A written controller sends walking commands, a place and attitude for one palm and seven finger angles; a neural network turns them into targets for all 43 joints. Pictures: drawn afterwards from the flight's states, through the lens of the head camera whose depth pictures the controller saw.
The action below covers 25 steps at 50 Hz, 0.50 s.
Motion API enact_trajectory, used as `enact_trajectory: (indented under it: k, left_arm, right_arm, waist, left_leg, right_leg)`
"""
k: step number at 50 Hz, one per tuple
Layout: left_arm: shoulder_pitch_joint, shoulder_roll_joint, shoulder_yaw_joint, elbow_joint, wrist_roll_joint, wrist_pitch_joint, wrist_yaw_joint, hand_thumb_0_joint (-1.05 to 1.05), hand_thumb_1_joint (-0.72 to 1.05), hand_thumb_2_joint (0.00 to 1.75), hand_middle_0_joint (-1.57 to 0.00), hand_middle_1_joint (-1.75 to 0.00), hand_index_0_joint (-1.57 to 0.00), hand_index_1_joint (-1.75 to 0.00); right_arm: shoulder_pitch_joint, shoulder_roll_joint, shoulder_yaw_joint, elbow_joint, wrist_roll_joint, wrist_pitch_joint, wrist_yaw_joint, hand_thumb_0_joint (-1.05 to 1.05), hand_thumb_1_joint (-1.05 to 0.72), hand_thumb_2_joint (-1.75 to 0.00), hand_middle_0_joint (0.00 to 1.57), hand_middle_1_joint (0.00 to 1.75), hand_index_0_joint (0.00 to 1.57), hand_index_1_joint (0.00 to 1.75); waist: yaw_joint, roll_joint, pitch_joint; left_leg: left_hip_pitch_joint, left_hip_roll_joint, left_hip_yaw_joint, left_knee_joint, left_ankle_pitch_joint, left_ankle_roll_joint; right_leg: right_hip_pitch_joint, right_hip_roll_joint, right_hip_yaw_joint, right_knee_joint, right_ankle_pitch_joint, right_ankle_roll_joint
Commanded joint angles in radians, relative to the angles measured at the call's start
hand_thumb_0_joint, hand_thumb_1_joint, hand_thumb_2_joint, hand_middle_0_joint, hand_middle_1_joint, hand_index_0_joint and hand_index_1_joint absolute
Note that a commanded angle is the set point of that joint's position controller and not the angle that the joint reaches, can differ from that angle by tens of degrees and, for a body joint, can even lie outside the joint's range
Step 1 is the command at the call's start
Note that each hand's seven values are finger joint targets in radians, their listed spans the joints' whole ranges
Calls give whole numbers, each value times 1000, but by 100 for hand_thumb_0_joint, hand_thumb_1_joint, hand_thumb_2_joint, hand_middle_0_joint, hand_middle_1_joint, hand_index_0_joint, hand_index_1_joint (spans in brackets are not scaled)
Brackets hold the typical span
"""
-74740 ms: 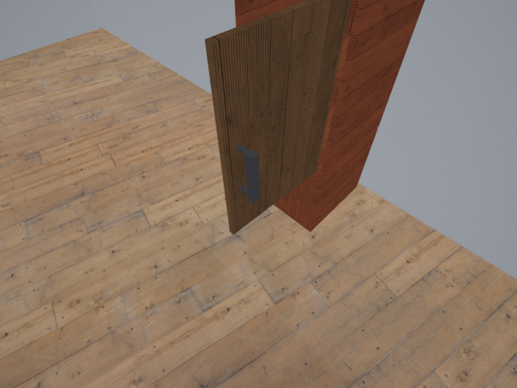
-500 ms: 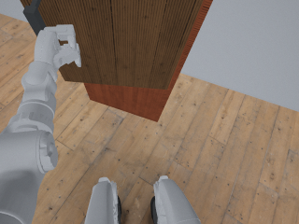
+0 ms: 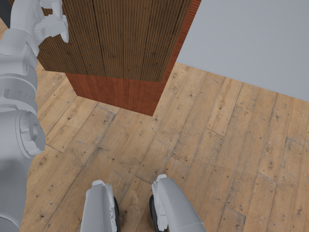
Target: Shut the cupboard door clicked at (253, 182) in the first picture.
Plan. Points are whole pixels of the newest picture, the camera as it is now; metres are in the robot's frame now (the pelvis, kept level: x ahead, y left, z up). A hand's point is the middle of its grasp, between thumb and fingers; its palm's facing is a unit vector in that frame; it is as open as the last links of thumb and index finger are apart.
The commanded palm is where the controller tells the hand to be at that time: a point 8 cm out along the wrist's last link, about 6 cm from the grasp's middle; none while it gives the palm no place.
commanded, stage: push the door shut along its arc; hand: left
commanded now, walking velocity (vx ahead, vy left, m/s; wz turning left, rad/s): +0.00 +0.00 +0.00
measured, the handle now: (14, 13) +0.61 +0.23 +0.08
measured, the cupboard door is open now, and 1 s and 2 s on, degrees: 12 5 5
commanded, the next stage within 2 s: pull the fist back off the door in 0.20 s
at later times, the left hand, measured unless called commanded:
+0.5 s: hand (72, 13) +0.62 +0.12 +0.07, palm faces +0.16 -0.99 +0.03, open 3.1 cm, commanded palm +0.59 +0.11 +0.08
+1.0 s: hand (70, 42) +0.54 +0.12 +0.07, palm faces +0.14 -0.99 -0.02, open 3.1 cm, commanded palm +0.51 +0.14 +0.08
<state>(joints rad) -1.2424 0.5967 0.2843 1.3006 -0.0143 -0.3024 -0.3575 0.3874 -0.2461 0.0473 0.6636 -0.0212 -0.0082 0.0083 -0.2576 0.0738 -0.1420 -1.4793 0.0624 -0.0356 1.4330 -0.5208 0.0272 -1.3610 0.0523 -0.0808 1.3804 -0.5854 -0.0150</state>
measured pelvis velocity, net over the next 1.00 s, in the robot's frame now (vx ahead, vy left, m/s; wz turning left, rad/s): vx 0.02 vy -0.01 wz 0.03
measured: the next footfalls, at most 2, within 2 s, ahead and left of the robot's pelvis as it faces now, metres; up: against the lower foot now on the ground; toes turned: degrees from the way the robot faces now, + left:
none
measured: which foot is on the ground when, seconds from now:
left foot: down 0.00-1.00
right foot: down 0.00-1.00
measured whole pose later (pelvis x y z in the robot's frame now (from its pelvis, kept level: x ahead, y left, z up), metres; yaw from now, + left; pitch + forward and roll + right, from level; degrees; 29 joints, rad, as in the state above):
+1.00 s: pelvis +0.02 -0.01 +0.03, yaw +2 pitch +29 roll -3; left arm -0.90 0.29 0.31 1.13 -0.01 -0.49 0.10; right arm 0.41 -0.25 -0.03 0.64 -0.07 0.04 0.10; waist -0.18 0.06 -0.17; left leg -1.29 0.05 -0.01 1.29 -0.51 0.00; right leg -1.19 0.04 -0.06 1.27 -0.59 -0.03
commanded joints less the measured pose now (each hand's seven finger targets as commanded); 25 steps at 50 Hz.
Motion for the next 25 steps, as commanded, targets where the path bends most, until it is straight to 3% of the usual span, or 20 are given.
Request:
enact_trajectory:
  k: [1, 2, 3, 4, 7, 8, 12, 15, 16, 17, 18, 19, 20, 21, 22, 23, 24, 25]
  left_arm:
    - [-610, 123, -14, -253, -25, -68, -27, 0, 90, 90, -130, -150, -130, -150]
    - [-593, 115, -19, -227, -23, -60, -31, 0, 90, 90, -130, -150, -130, -150]
    - [-631, 101, -34, -241, -23, -61, -35, 0, 90, 90, -130, -150, -130, -150]
    - [-638, 116, -27, -230, -22, -56, -38, 0, 90, 90, -130, -150, -130, -150]
    - [-693, 125, -40, -193, -4, -30, -30, 0, 90, 90, -130, -150, -130, -150]
    - [-716, 112, -48, -202, -2, -30, -29, 0, 90, 90, -130, -150, -130, -150]
    - [-747, 112, -62, -175, 10, -10, -31, 0, 90, 90, -130, -150, -130, -150]
    - [-784, 89, -87, -191, 21, -4, -38, 0, 90, 90, -130, -150, -130, -150]
    - [-776, 119, 130, -239, -70, 12, 162, 0, 90, 90, -130, -150, -130, -150]
    - [-697, 90, 109, -197, -42, 25, 258, 0, 90, 90, -130, -150, -130, -150]
    - [-650, 54, 100, -184, -33, 28, 311, 0, 90, 90, -130, -150, -130, -150]
    - [-656, 20, 115, -206, -34, 27, 373, 0, 90, 90, -130, -150, -130, -150]
    - [-638, -2, 113, -227, -8, 21, 441, 0, 90, 90, -130, -150, -130, -150]
    - [-624, 10, 120, -249, 36, 5, 515, 0, 90, 90, -130, -150, -130, -150]
    - [-638, 5, 87, -280, 95, -18, 565, 0, 90, 90, -130, -150, -130, -150]
    - [-622, 41, 87, -270, 151, -39, 591, 0, 90, 90, -130, -150, -130, -150]
    - [-641, 44, 58, -297, 192, -60, 603, 0, 90, 90, -130, -150, -130, -150]
    - [-649, 33, 34, -333, 211, -81, 605, 0, 90, 90, -130, -150, -130, -150]
  right_arm:
    - [224, -216, -76, -5, -5, -30, -17, 0, -90, -90, 20, 30, 20, 30]
    - [223, -215, -74, -4, -5, -32, -17, 0, -90, -90, 20, 30, 20, 30]
    - [227, -216, -75, 3, -8, -37, -18, 0, -90, -90, 20, 30, 20, 30]
    - [224, -219, -75, 1, -4, -40, -20, 0, -90, -90, 20, 30, 20, 30]
    - [226, -220, -66, 10, -5, -46, -27, 0, -90, -90, 20, 30, 20, 30]
    - [227, -219, -66, 11, -7, -52, -27, 0, -90, -90, 20, 30, 20, 30]
    - [226, -225, -61, 18, -13, -64, -32, 0, -90, -90, 20, 30, 20, 30]
    - [228, -227, -62, 25, -17, -71, -32, 0, -90, -90, 20, 30, 20, 30]
    - [287, -208, -50, -17, -50, -74, -24, 0, -90, -90, 20, 30, 20, 30]
    - [274, -204, -52, -17, -55, -73, -6, 0, -90, -90, 20, 30, 20, 30]
    - [275, -199, -56, -20, -58, -71, 9, 0, -90, -90, 20, 30, 20, 30]
    - [285, -197, -61, -19, -72, -64, 23, 0, -90, -90, 20, 30, 20, 30]
    - [292, -191, -66, -24, -82, -57, 36, 0, -90, -90, 20, 30, 20, 30]
    - [296, -189, -68, -27, -92, -51, 50, 0, -90, -90, 20, 30, 20, 30]
    - [291, -186, -71, -24, -100, -48, 67, 0, -90, -90, 20, 30, 20, 30]
    - [297, -189, -73, -19, -106, -41, 80, 0, -90, -90, 20, 30, 20, 30]
    - [298, -193, -79, -17, -108, -31, 90, 0, -90, -90, 20, 30, 20, 30]
    - [302, -192, -86, -16, -106, -23, 98, 0, -90, -90, 20, 30, 20, 30]
  waist:
    - [-84, 234, -625]
    - [-83, 235, -613]
    - [-101, 234, -612]
    - [-99, 240, -610]
    - [-129, 230, -568]
    - [-130, 256, -575]
    - [-150, 256, -582]
    - [-154, 309, -611]
    - [-80, 317, -639]
    - [-78, 298, -650]
    - [-70, 289, -648]
    - [-77, 259, -646]
    - [-68, 258, -646]
    - [-58, 265, -654]
    - [-66, 290, -662]
    - [-63, 276, -668]
    - [-74, 300, -675]
    - [-79, 303, -702]
  left_leg:
    - [699, -12, -105, -94, 377, 20]
    - [694, -13, -104, -92, 372, 19]
    - [707, -12, -109, -89, 383, 23]
    - [694, -11, -106, -83, 364, 21]
    - [639, -10, -100, -71, 311, 27]
    - [660, -10, -106, -69, 323, 27]
    - [639, -9, -107, -49, 304, 28]
    - [692, -6, -123, -44, 335, 23]
    - [653, 10, -141, -77, 318, 15]
    - [652, 13, -142, -89, 310, 8]
    - [665, 16, -161, -107, 307, 0]
    - [662, 16, -156, -108, 311, 0]
    - [657, 13, -146, -113, 315, -2]
    - [661, 13, -139, -116, 318, -4]
    - [661, 10, -127, -109, 323, -4]
    - [659, 11, -134, -106, 332, -7]
    - [676, 11, -131, -110, 336, -8]
    - [702, 8, -128, -117, 346, -8]
  right_leg:
    - [31, 23, 31, -184, 267, -31]
    - [28, 25, 28, -186, 263, -33]
    - [13, 26, 26, -182, 269, -32]
    - [6, 26, 28, -182, 257, -31]
    - [-13, 28, 27, -183, 230, -30]
    - [-38, 29, 24, -176, 230, -33]
    - [-58, 31, 17, -163, 221, -32]
    - [-102, 32, 7, -146, 229, -37]
    - [-50, 24, 5, -140, 231, -30]
    - [-40, 22, 3, -140, 223, -22]
    - [-49, 22, -5, -131, 218, -21]
    - [-43, 21, -9, -137, 220, -13]
    - [-21, 20, -9, -144, 221, -10]
    - [-15, 19, -9, -146, 218, -8]
    - [-15, 18, -5, -148, 218, -7]
    - [-16, 17, -6, -135, 216, -11]
    - [-19, 16, -2, -142, 218, -11]
    - [6, 16, 3, -155, 231, -13]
